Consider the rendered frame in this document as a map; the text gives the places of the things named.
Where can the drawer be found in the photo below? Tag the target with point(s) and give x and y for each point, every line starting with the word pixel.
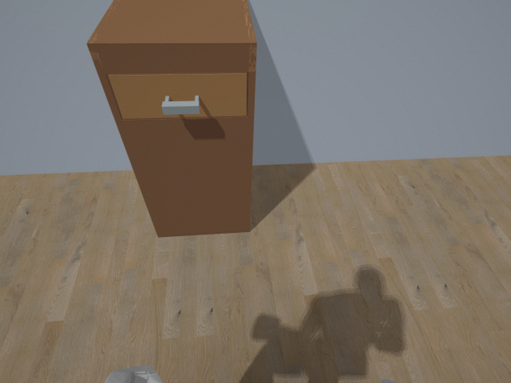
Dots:
pixel 140 95

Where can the left robot hand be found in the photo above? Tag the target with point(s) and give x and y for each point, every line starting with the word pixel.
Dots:
pixel 136 374

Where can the cabinet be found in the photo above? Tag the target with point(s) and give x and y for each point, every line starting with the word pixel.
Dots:
pixel 195 173

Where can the handle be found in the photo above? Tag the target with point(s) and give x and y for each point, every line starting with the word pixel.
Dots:
pixel 180 107

